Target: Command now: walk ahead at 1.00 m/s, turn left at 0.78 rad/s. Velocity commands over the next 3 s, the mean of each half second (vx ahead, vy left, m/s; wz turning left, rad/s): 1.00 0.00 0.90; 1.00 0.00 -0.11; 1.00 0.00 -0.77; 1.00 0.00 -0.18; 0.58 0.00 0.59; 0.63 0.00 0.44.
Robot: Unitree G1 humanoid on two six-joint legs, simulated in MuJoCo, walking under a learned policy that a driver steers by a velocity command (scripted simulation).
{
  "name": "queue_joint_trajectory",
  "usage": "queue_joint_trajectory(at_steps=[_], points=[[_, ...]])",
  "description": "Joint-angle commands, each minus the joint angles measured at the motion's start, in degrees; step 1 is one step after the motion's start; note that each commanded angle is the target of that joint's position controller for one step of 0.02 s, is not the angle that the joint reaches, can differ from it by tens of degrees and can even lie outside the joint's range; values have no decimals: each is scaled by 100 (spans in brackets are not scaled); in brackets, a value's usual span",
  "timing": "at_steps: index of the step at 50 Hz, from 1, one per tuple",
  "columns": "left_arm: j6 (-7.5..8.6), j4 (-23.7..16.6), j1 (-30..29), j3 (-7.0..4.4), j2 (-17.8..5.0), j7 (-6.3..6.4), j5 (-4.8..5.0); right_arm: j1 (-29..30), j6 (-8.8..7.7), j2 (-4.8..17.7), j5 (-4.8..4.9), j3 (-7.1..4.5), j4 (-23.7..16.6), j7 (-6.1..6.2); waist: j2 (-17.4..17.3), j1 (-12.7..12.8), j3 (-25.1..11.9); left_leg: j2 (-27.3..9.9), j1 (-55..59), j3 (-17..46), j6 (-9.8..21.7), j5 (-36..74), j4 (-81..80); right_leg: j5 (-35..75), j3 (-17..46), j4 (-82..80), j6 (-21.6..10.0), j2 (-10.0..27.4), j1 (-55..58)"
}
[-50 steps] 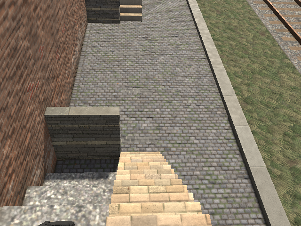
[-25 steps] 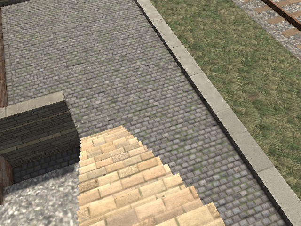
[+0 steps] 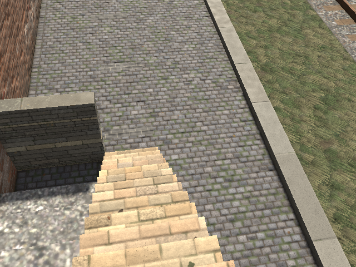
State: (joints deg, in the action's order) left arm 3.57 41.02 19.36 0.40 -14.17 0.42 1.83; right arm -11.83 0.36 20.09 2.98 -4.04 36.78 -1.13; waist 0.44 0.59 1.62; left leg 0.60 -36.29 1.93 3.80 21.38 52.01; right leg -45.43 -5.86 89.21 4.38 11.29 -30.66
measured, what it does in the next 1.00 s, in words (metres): goes down, turning left: left foot 0.22 m lower, then right foot 0.21 m lower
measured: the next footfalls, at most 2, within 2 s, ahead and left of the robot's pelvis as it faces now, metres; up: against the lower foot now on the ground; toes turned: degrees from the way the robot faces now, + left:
left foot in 0.04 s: +0.10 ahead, +0.09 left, -0.22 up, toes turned +0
right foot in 0.32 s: +0.30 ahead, -0.19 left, -0.43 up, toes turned +25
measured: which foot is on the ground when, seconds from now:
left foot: up 0.00-0.02, down 0.04-0.34, up 0.36-0.76, down 0.78-1.00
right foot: down 0.00-0.00, up 0.02-0.30, down 0.32-0.80, up 0.82-1.00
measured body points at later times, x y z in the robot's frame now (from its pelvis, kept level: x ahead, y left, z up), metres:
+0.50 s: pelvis +0.22 -0.06 -0.32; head +0.19 -0.06 +0.13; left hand +0.13 +0.21 -0.44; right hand +0.53 -0.17 -0.35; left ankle +0.22 +0.13 -0.80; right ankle +0.26 -0.20 -1.00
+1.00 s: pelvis +0.36 +0.14 -0.36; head +0.39 +0.13 +0.09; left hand +0.47 +0.49 -0.41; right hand +0.45 -0.14 -0.48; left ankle +0.30 +0.30 -1.00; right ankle +0.45 +0.09 -0.98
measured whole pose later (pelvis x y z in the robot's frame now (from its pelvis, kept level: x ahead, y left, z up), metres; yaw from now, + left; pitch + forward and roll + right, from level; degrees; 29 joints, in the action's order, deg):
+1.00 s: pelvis +0.36 +0.14 -0.36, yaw +19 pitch +1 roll +3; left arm -1.0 36.5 4.4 -5.5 -21.9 -0.6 3.6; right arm -25.6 -2.8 18.9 0.5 -4.5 43.5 1.7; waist 1.2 -3.4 2.2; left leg -8.2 -32.0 -6.7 -4.2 -34.9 67.3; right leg -3.8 1.7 75.8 -1.5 -2.9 -46.0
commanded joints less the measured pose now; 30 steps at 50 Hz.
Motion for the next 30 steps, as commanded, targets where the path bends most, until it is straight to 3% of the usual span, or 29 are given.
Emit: queue_joint_trajectory(at_steps=[1, 2, 3, 4, 5, 6, 7, 8, 9, 10, 11, 12, 13, 14, 15, 16, 17, 18, 19, 20, 21, 22, 23, 24, 25, 26, 28, 29, 30], points=[[91, -1392, -3741, -296, -678, 75, 316, -5275, 210, 216, -590, -207, 1415, 177, -1193, -3346, -733, -199, 5969, 16, 950, 87, -1011, 1844, -295, 3891, -12, -922, -4089], [51, -1857, -4170, -103, 151, 247, 87, -4653, 152, -164, -708, 60, 1315, 122, -2435, -2912, 623, -209, 4618, 507, 980, 110, -1865, -294, -203, 5377, -266, -1531, -4819], [130, -2398, -2891, 28, 441, 242, -95, -3408, -59, -190, -546, 321, 906, -18, -2664, -998, 693, 309, 3883, 1611, 364, 318, -991, 758, 848, 3234, -794, -1504, -5378], [261, -2369, -1544, 200, 741, 44, -228, -1529, -88, 831, -395, -16, 387, -9, -3001, 334, -18, -637, 3143, 3838, 986, -526, -1417, 1488, 1450, 2128, -875, -1163, -5104], [211, -1985, -943, 153, 235, -104, -48, -57, -75, 1009, -413, -40, -194, 47, -1545, 994, 71, -1363, 1219, 4420, 1570, -2175, -1587, 2743, 1443, 185, -615, -1100, -4309], [179, -1702, -1115, -102, -489, -14, -61, 299, -65, 485, -452, 113, -557, 143, 26, 789, 7, -1264, -10, 4019, 1421, -2801, -1081, 3612, 1623, -909, -450, -858, -2850], [175, -1369, -550, -116, -388, 1, -300, 368, -99, 444, -522, 163, -483, 247, 609, 946, -526, -1219, -526, 3822, 1261, -2228, -545, 5100, 1548, -760, -395, -884, -1476], [145, -1270, -288, -214, -560, -70, -33, 50, -244, 691, -397, 60, -260, 416, 352, 798, -962, -1301, -186, 4249, 1182, -4167, -324, 6565, 2206, -950, -362, -729, -1462], [61, -1650, -1068, -215, -679, -101, -4, 156, -327, 660, -301, 111, -355, 547, -46, 559, -576, -1153, -208, 4412, 1211, -4523, -160, 6878, 2459, -1287, -302, -676, -1627], [-5, -1976, -1609, -94, -583, -83, -182, 11, -293, 184, -69, 238, -299, 759, 454, 346, -95, -300, -919, 3514, 946, -5637, 86, 7878, 2460, -3460, -288, -565, -564], [-26, -2057, -1927, -86, -410, -139, -301, -185, -205, 43, -48, 257, -206, 860, 640, 97, -66, 213, -1501, 2733, 936, -6082, 85, 7716, 1911, -4851, -243, -903, 920], [-62, -2002, -2072, -131, -432, -231, -205, -513, -68, 55, -121, 190, 25, 897, 702, -227, -140, 322, -1561, 2712, 986, -6247, 340, 7737, 1632, -4953, -163, -1160, 1501], [-62, -1719, -1382, -247, -487, -309, -123, -137, -2, 151, -223, 145, 78, 871, 9, 80, -280, 264, -1783, 3028, 1046, -6275, 704, 7852, 1653, -4167, -211, -1225, 2016], [-79, -1532, -628, -324, -574, -319, -59, 499, 55, 138, -216, 165, -127, 850, -528, 551, -214, 353, -1601, 2877, 944, -5812, 1244, 7567, 1544, -4352, -339, -1114, 2076], [-51, -1124, 150, -388, -648, -318, -93, 759, 123, -55, -168, 175, -278, 799, -652, 812, -349, 624, -1373, 2666, 715, -5138, 1892, 7597, 1420, -4788, -377, -988, 2677], [34, -693, 1141, -481, -840, -341, -110, 1108, 179, -229, -112, 154, -510, 754, -760, 1199, -483, 841, -1723, 2360, 337, -4617, 3350, 7314, 1858, -5383, -465, -534, 3615], [112, -509, 1583, -459, -563, -410, -43, 299, 273, -802, -165, 264, -288, 713, 240, 1382, -308, 1490, -1619, 1364, -122, -5682, 5751, 6654, 1980, -6950, -554, -115, 3835], [187, -725, 285, -355, -940, -562, -138, -745, 205, -1258, -124, 297, -571, 465, 2775, -162, -474, 1533, -3425, 1601, -105, -6983, 6865, 9649, 2792, -4715, -849, 390, 4776], [172, -601, 314, -382, -889, -535, 129, -1016, 22, -1050, -100, 234, -422, 318, 2702, -198, -411, 1073, -4151, 1618, -149, -6656, 7307, 10425, 2918, -4507, -1007, 953, 4857], [142, -578, 479, -404, -697, -552, -86, -506, -17, -563, -5, 141, -505, 346, 1335, -141, -401, 731, -4062, 1440, -119, -5523, 6765, 8554, 2491, -4539, -920, 833, 3857], [149, -472, 399, -462, -794, -596, -217, -31, -23, -689, -107, 198, -760, 425, 768, -153, -651, 528, -4072, 1270, -76, -5004, 6666, 7499, 2484, -4496, -904, 899, 3396], [128, -427, 150, -640, -1554, -537, -148, 823, -59, -985, 73, 399, -1487, 410, 1156, -167, -477, 26, -4762, 1496, -184, -4495, 6406, 4259, 4293, -5336, -1330, 1631, 2754], [123, -440, 159, -528, -1276, -408, -236, 1476, 24, -1004, 224, 477, -1687, 366, 609, -17, 31, -197, -5098, 1836, -206, -4293, 6123, 1660, 4876, -6064, -1410, 1681, 2218], [69, -451, -173, -268, -755, -294, -397, 1726, 142, -992, 188, 533, -1816, 326, 260, -104, 527, -117, -5093, 1848, -277, -3842, 5353, 300, 4546, -6282, -1369, 1346, 1561], [37, -559, -537, -186, -726, -164, -499, 1347, 315, -879, 104, 528, -1746, 326, 199, -297, 740, -30, -4454, 1723, -411, -3369, 4760, 132, 4072, -6372, -1368, 1185, 630], [-19, -614, -787, -145, -769, -84, -451, 1063, 342, -946, -37, 551, -1711, 295, 238, -408, 655, -45, -3850, 1491, -490, -2834, 4392, 81, 3667, -6185, -1325, 1118, 279], [-61, -468, -654, -41, -919, -93, -388, 514, 360, -909, 2, 502, -1412, 247, 336, -386, 581, 125, -2826, 1253, -620, -2417, 5019, 310, 3306, -6243, -1288, 887, -215], [-27, -373, -484, 22, -843, -109, -299, 486, 295, -881, 37, 503, -1365, 237, 250, -336, 768, 135, -2892, 1194, -625, -2451, 5038, 839, 3085, -6068, -1336, 873, -185], [-40, -358, -394, 5, -853, -117, -249, 698, 204, -798, 99, 508, -1463, 178, 181, -247, 922, 2, -3125, 1096, -611, -2420, 4622, 1307, 2879, -5907, -1295, 765, 237]])
Over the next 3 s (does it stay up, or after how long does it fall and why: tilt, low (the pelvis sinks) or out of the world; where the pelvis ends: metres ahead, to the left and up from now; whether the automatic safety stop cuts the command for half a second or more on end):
stays up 1.29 0.21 -1.29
